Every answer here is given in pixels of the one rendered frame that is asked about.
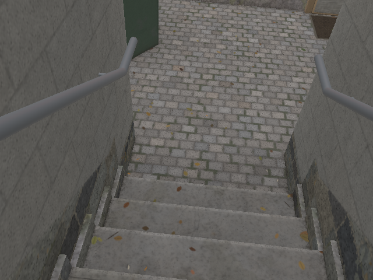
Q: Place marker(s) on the stairs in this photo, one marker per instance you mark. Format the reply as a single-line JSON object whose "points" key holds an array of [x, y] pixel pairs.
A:
{"points": [[168, 230]]}

